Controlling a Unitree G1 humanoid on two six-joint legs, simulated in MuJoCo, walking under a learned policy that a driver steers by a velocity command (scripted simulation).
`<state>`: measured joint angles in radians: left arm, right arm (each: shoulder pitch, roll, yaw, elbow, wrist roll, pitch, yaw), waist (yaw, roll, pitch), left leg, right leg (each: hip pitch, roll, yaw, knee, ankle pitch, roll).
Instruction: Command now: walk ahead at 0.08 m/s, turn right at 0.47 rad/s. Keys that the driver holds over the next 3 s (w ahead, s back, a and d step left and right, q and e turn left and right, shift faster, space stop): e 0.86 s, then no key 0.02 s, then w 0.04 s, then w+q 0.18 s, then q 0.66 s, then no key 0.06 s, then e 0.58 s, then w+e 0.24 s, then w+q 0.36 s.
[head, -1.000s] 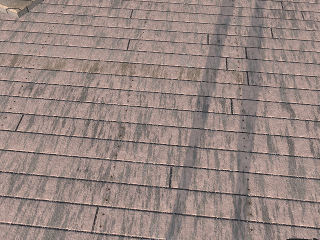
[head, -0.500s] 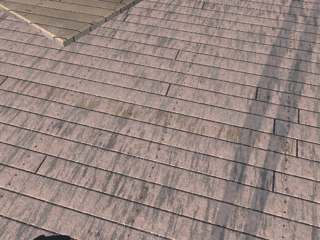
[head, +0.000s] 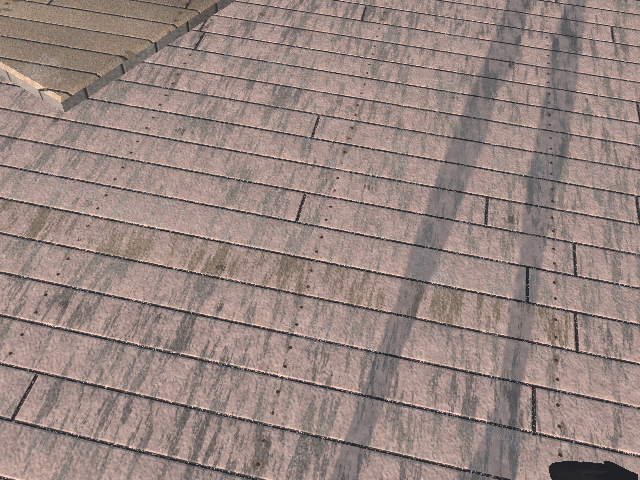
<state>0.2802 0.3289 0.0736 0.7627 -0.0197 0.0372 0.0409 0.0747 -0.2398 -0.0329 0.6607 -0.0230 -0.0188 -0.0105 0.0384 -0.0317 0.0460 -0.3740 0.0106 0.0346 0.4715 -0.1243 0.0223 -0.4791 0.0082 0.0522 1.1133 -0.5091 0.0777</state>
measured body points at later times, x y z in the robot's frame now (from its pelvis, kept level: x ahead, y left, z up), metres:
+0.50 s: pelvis +0.02 -0.04 +0.01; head +0.05 -0.09 +0.46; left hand +0.24 +0.19 -0.06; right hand +0.08 -0.37 -0.11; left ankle +0.07 +0.11 -0.66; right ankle +0.02 -0.13 -0.73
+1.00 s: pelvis +0.04 -0.01 +0.01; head +0.07 -0.01 +0.46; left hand +0.31 +0.16 -0.09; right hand -0.01 -0.31 -0.09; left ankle +0.09 +0.09 -0.73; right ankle -0.06 -0.13 -0.67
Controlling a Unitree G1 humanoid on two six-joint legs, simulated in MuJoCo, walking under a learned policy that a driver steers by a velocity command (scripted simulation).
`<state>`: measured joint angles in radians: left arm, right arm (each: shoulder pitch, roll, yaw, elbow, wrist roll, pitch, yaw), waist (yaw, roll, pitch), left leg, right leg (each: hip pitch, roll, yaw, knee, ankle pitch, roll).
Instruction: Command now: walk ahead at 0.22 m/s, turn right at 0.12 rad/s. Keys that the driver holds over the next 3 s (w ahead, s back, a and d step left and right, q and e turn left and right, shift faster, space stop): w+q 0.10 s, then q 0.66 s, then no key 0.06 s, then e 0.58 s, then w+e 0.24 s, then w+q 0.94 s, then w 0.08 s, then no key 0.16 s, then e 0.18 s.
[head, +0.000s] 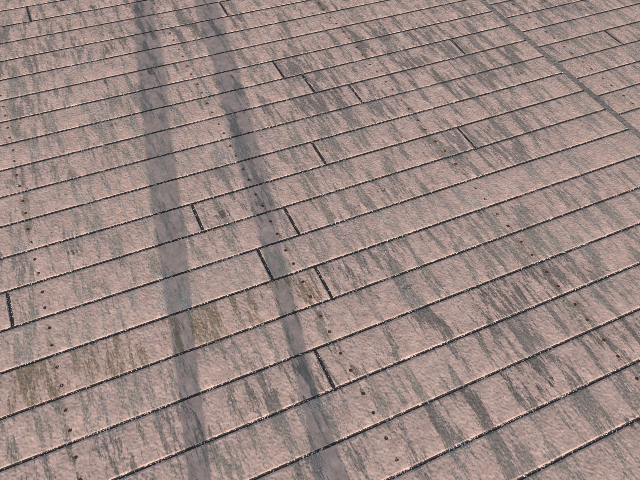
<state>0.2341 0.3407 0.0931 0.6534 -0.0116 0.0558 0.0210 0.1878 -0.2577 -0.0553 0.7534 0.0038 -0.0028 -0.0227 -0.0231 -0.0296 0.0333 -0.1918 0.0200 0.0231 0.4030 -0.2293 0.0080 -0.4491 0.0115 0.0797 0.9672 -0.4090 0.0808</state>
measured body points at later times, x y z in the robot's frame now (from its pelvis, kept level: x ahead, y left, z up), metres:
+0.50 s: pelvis +0.08 -0.02 -0.01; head +0.13 -0.01 +0.44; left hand +0.12 +0.29 -0.12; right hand +0.32 -0.24 -0.11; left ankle +0.15 +0.11 -0.73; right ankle +0.01 -0.15 -0.75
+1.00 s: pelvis +0.15 -0.02 -0.01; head +0.17 -0.02 +0.43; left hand +0.16 +0.28 -0.12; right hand +0.42 -0.18 -0.11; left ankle +0.15 +0.10 -0.75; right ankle +0.23 -0.12 -0.75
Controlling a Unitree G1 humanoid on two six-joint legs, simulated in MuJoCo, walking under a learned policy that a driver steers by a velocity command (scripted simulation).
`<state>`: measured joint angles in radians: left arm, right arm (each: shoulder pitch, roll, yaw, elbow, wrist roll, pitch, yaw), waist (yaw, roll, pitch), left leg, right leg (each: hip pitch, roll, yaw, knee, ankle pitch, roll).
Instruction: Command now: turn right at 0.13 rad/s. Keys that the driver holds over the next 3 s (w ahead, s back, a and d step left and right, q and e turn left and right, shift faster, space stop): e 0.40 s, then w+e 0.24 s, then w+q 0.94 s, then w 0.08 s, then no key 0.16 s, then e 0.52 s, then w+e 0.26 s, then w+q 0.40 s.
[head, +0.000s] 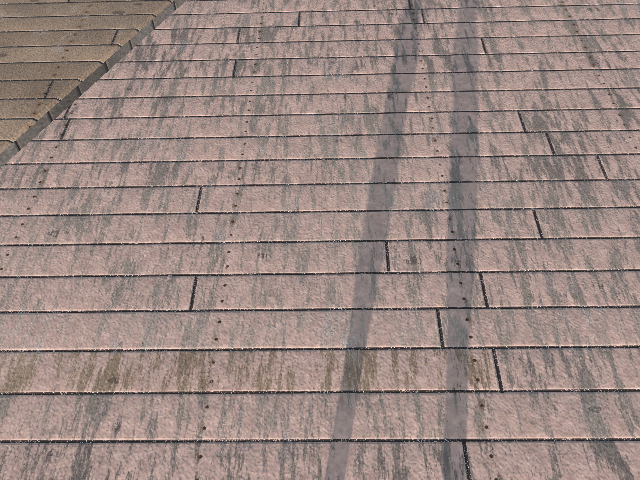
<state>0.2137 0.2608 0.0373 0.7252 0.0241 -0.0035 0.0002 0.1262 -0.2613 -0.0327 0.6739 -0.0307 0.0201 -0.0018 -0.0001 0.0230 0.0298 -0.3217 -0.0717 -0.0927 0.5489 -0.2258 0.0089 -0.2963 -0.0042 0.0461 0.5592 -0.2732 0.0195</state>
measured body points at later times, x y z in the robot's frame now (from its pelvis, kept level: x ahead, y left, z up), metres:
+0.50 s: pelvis +0.02 -0.02 +0.00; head +0.05 -0.04 +0.45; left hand +0.26 +0.20 -0.07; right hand +0.07 -0.34 -0.10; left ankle +0.04 +0.11 -0.73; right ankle -0.01 -0.13 -0.70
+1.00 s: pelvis +0.18 -0.11 +0.00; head +0.22 -0.14 +0.45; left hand +0.30 +0.16 -0.11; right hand +0.31 -0.40 -0.10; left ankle +0.40 -0.05 -0.70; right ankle -0.01 -0.14 -0.73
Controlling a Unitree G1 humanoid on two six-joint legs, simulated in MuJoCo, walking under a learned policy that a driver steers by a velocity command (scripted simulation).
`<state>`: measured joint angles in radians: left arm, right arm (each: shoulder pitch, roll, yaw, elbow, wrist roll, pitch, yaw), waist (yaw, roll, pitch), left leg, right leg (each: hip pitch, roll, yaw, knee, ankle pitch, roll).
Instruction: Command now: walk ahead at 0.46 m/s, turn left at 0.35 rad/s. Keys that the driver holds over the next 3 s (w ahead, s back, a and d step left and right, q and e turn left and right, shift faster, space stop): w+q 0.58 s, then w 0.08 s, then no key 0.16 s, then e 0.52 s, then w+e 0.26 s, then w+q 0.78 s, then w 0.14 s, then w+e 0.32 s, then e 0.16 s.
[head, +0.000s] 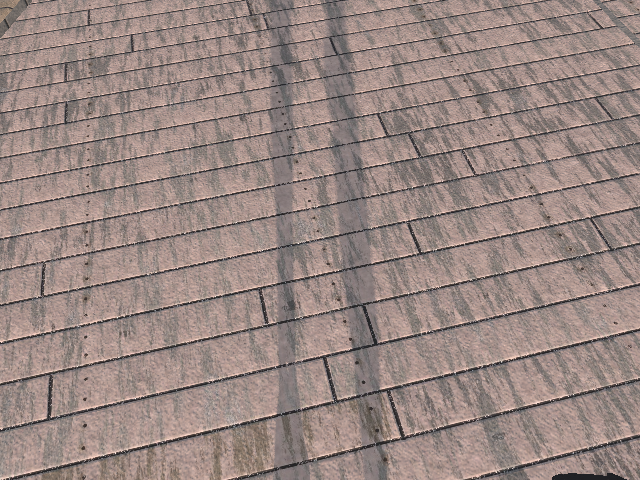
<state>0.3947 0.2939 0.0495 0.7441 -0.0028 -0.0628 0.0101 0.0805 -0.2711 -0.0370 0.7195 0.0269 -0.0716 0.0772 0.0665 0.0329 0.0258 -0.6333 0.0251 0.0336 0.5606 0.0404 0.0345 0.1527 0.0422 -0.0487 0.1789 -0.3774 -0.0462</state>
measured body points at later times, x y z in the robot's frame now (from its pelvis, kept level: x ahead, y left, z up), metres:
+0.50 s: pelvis +0.31 +0.00 +0.00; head +0.33 +0.01 +0.45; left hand +0.46 +0.29 -0.06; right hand +0.44 -0.27 -0.11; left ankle +0.19 +0.10 -0.73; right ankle +0.48 -0.09 -0.72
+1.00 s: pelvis +0.52 +0.06 +0.00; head +0.54 +0.09 +0.45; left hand +0.43 +0.34 -0.13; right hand +0.82 -0.05 -0.07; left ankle +0.56 +0.20 -0.73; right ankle +0.48 -0.09 -0.72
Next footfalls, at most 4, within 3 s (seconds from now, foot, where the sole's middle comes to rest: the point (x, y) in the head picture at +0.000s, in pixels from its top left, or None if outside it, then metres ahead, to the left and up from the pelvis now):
0.08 left None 0.23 0.11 -0.77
0.52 right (406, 451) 0.52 -0.08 -0.77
0.96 left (267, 406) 0.60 0.22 -0.77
1.36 right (388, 401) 0.62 -0.04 -0.77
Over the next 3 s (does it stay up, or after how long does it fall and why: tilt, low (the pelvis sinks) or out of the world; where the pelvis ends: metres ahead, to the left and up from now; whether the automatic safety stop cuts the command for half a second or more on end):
stays up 1.25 0.31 0.01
